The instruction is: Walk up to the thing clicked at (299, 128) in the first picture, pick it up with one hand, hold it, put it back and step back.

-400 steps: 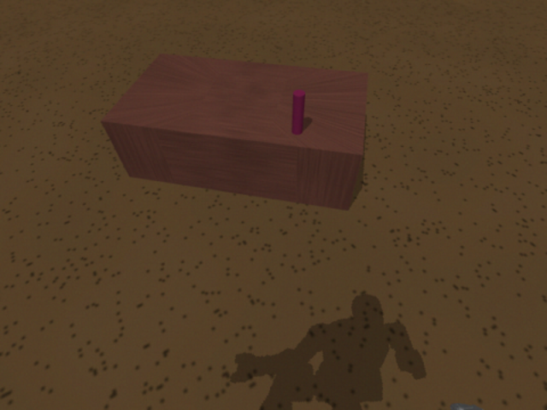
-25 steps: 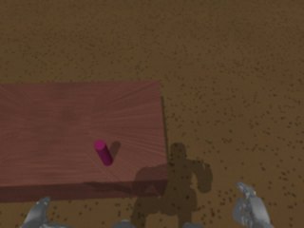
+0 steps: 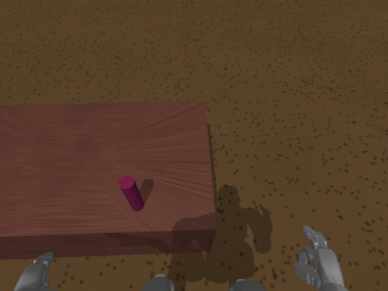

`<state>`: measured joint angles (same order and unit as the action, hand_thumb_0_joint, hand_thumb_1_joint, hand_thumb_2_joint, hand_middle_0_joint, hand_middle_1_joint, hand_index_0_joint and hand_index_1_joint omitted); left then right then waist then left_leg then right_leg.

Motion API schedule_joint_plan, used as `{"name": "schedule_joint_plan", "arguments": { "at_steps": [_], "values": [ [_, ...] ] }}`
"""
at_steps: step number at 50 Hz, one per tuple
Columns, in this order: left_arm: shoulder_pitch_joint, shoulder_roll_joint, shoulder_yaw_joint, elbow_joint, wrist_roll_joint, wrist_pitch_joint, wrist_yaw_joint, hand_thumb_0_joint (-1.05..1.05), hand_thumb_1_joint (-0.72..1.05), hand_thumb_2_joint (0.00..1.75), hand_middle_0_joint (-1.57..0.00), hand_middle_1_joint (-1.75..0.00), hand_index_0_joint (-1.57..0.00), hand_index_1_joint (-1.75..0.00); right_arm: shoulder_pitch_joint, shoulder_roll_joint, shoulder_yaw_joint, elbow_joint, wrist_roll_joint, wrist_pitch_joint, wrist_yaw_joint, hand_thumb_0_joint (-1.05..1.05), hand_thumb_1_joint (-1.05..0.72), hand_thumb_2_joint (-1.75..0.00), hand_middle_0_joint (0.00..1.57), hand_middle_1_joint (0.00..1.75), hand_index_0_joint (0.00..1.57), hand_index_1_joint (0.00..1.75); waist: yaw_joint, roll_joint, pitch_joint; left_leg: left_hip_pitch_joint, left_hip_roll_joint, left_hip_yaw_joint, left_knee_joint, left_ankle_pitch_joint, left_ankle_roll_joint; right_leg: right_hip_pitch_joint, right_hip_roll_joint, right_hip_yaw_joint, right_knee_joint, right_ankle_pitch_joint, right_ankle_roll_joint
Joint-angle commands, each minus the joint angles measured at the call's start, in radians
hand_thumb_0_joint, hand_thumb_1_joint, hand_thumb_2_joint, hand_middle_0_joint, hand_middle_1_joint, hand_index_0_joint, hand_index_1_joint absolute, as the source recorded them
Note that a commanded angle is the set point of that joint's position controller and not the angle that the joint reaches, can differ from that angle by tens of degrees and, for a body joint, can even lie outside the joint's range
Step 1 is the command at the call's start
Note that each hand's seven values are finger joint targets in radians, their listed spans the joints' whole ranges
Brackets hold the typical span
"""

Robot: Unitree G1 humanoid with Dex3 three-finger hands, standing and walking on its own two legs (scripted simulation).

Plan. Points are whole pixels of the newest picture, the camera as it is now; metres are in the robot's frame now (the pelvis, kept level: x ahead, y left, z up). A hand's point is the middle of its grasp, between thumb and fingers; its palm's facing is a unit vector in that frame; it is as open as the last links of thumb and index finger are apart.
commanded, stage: go down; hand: left
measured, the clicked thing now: (132, 194) +0.43 +0.21 -0.26
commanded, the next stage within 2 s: none
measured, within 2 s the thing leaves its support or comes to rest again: neither
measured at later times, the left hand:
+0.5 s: hand out of the picture +0.14 +0.29 -0.07, palm faces +0.10 -0.94 -0.33, open 17.5 cm
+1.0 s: hand (33, 213) +0.28 +0.36 -0.02, palm faces +0.17 -0.97 -0.19, open 17.6 cm
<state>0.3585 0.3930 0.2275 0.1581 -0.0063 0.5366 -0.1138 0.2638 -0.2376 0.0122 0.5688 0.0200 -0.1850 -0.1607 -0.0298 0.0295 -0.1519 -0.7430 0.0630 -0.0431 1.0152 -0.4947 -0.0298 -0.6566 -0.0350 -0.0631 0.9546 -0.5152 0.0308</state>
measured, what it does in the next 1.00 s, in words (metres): stands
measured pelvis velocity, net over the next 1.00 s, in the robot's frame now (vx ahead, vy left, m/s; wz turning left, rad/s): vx -0.02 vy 0.00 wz -0.02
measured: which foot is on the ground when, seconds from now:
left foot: down 0.00-1.00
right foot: down 0.00-1.00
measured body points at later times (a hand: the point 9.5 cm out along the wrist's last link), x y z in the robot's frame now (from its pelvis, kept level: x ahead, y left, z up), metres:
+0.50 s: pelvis -0.01 +0.00 +0.00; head +0.02 +0.02 +0.44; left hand +0.13 +0.34 -0.05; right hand +0.15 -0.25 -0.07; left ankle +0.00 +0.13 -0.68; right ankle -0.03 -0.14 -0.68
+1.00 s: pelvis -0.02 +0.00 +0.00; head +0.05 +0.03 +0.44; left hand +0.27 +0.41 +0.00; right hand +0.08 -0.27 -0.09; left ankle +0.00 +0.13 -0.68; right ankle -0.03 -0.14 -0.68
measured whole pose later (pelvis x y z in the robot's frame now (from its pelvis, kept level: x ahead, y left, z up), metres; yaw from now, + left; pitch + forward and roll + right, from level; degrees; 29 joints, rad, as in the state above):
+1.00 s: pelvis -0.02 +0.00 +0.00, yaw -1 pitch +14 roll -3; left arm -0.20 0.65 0.51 0.77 -0.06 0.14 -0.40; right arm 0.31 -0.28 0.03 0.69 -0.01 -0.28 -0.18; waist -0.06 0.00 -0.10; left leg -0.81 0.07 -0.03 1.02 -0.46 -0.02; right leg -0.74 -0.03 -0.05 0.96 -0.47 0.03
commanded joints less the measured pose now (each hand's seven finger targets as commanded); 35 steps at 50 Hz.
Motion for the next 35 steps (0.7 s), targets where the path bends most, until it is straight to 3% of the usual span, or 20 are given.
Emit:
{"name": "schedule_joint_plan", "arguments": {
  "at_steps": [1,8,13,16,17,18,23,25,28,31,35],
  "values": [
    [-0.002,0.205,0.103,-0.168,0.004,-0.021,0.012,0.0,-0.55,0.06,-0.07,-0.04,-0.05,-0.05,-0.039,-0.143,-0.064,-0.151,0.005,-0.063,-0.021,0.0,-0.89,-0.9,0.2,0.3,0.2,0.3,0.002,0.064,-0.131,0.161,-0.046,0.012,-0.141,0.312,0.033,0.038,0.046,-0.012,-0.131,0.277,-0.029],
    [-0.004,0.224,0.116,-0.192,-0.003,-0.019,0.008,0.0,-0.58,0.04,-0.07,-0.03,-0.06,-0.04,-0.041,-0.14,-0.058,-0.156,0.006,-0.082,-0.033,0.0,-0.88,-0.89,0.2,0.3,0.2,0.3,0.005,0.064,-0.11,0.122,-0.053,0.015,-0.138,0.233,0.035,0.017,0.044,-0.01,-0.14,0.213,-0.028],
    [0.007,0.215,0.11,-0.208,-0.006,-0.024,0.005,0.0,-0.57,0.05,-0.07,-0.04,-0.06,-0.05,-0.032,-0.144,-0.06,-0.149,0.005,-0.093,-0.04,0.0,-0.88,-0.89,0.2,0.3,0.2,0.3,-0.001,0.071,-0.117,0.132,-0.051,0.015,-0.136,0.24,0.033,0.01,0.047,-0.009,-0.131,0.223,-0.028],
    [0.016,0.229,0.128,-0.2,-0.008,-0.023,0.009,0.0,-0.58,0.04,-0.07,-0.04,-0.06,-0.05,-0.036,-0.134,-0.051,-0.145,0.005,-0.101,-0.045,0.0,-0.88,-0.89,0.2,0.3,0.2,0.3,0.003,0.07,-0.117,0.124,-0.051,0.012,-0.135,0.229,0.034,0.015,0.046,-0.011,-0.133,0.211,-0.028],
    [0.009,0.211,0.11,-0.217,-0.011,-0.026,0.007,0.0,-0.59,0.04,-0.07,-0.04,-0.06,-0.04,-0.038,-0.138,-0.056,-0.14,0.004,-0.103,-0.045,0.0,-0.88,-0.89,0.2,0.3,0.2,0.3,0.0,0.066,-0.111,0.123,-0.051,0.01,-0.136,0.219,0.034,0.008,0.048,-0.012,-0.136,0.202,-0.027],
    [0.02,0.228,0.127,-0.204,-0.008,-0.023,0.01,0.0,-0.58,0.04,-0.07,-0.03,-0.06,-0.04,-0.039,-0.133,-0.05,-0.146,0.004,-0.106,-0.047,0.0,-0.88,-0.89,0.2,0.3,0.2,0.3,0.005,0.066,-0.116,0.121,-0.052,0.013,-0.132,0.224,0.035,0.015,0.046,-0.009,-0.136,0.209,-0.027],
    [-0.083,0.249,0.136,-0.208,-0.012,-0.048,0.012,0.0,-0.58,0.05,-0.07,-0.03,-0.05,-0.04,-0.029,-0.142,-0.052,-0.123,0.002,-0.118,-0.054,0.0,-0.88,-0.89,0.2,0.3,0.2,0.3,-0.014,0.076,-0.119,0.138,-0.045,0.004,-0.141,0.217,0.032,0.007,0.048,-0.008,-0.127,0.207,-0.028],
    [-0.138,0.298,0.175,-0.193,-0.017,-0.068,0.012,0.0,-0.57,0.06,-0.07,-0.03,-0.05,-0.04,-0.034,-0.144,-0.046,-0.111,0.001,-0.126,-0.057,0.0,-0.89,-0.9,0.2,0.3,0.2,0.3,-0.01,0.088,-0.111,0.138,-0.044,0.003,-0.144,0.211,0.031,0.009,0.048,-0.006,-0.128,0.201,-0.028],
    [-0.225,0.328,0.191,-0.156,-0.028,-0.1,-0.001,0.0,-0.55,0.07,-0.07,-0.03,-0.04,-0.05,-0.03,-0.149,-0.039,-0.092,0.001,-0.135,-0.063,0.0,-0.89,-0.9,0.2,0.3,0.2,0.3,-0.014,0.101,-0.113,0.141,-0.045,0.002,-0.148,0.209,0.031,0.012,0.045,0.0,-0.131,0.207,-0.028],
    [-0.354,0.373,0.221,-0.076,-0.045,-0.145,-0.028,0.0,-0.55,0.07,-0.07,-0.03,-0.04,-0.05,-0.021,-0.162,-0.037,-0.06,0.001,-0.144,-0.065,0.0,-0.91,-0.9,0.2,0.3,0.2,0.3,-0.031,0.098,-0.116,0.146,-0.045,0.001,-0.153,0.207,0.032,0.009,0.044,0.004,-0.137,0.21,-0.028],
    [-0.454,0.419,0.256,0.069,-0.06,-0.199,-0.089,0.0,-0.54,0.08,-0.07,-0.03,-0.04,-0.05,-0.016,-0.174,-0.036,-0.03,-0.001,-0.15,-0.062,0.0,-0.92,-0.91,0.2,0.3,0.2,0.3,-0.02,0.109,-0.137,0.161,-0.046,0.003,-0.162,0.231,0.033,0.028,0.044,0.008,-0.141,0.225,-0.033]
  ]
}}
